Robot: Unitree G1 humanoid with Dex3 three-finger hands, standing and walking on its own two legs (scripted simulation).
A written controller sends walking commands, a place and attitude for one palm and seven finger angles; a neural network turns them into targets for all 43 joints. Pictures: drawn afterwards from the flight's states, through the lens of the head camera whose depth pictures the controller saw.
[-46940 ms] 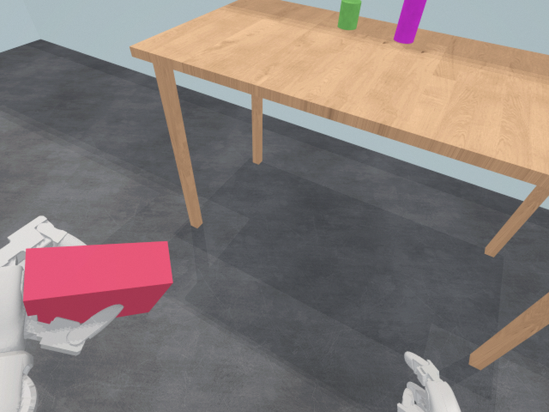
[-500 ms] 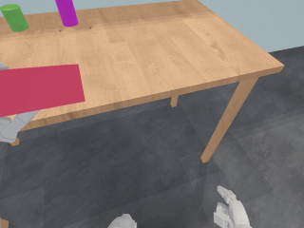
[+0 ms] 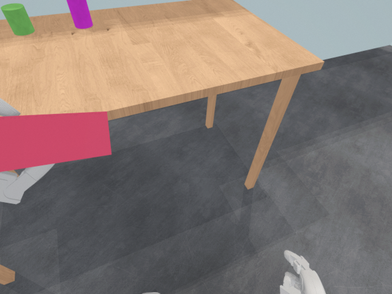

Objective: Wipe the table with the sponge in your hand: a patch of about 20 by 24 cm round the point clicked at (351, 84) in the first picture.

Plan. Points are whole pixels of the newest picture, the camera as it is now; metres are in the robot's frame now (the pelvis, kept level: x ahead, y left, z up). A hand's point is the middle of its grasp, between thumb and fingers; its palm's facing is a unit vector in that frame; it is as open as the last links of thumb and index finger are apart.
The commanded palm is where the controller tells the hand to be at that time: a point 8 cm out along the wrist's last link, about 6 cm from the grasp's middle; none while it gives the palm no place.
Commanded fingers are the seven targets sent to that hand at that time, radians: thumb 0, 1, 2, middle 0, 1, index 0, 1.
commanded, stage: stop stepping back and stand still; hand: left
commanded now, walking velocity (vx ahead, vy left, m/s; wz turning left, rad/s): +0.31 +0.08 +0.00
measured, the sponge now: (57, 133) +0.25 +0.19 +0.26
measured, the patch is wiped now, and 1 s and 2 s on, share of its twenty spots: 0.95 0.95 0.95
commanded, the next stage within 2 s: stand and wait in 0.50 s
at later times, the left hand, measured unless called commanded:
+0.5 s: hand out of the picture +0.16 +0.23 +0.29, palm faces +0.53 -0.79 -0.30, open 9.3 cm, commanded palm +0.10 +0.29 +0.30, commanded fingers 0.00 0.10 1.30 -1.20 -1.60 -1.20 -1.60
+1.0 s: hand out of the picture +0.21 +0.26 +0.28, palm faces +0.54 -0.75 -0.40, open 9.3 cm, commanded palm +0.14 +0.30 +0.30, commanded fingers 0.00 0.10 1.30 -1.20 -1.60 -1.20 -1.60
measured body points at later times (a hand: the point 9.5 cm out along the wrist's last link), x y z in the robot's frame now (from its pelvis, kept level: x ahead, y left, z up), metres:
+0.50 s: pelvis -0.05 +0.00 -0.01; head -0.06 +0.01 +0.44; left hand +0.13 +0.28 +0.30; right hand +0.11 -0.23 -0.08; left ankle -0.01 +0.15 -0.73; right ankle -0.02 -0.08 -0.73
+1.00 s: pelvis -0.02 +0.02 +0.00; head +0.01 +0.02 +0.45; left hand +0.17 +0.30 +0.30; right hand +0.17 -0.21 -0.08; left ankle -0.02 +0.14 -0.73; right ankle -0.02 -0.08 -0.73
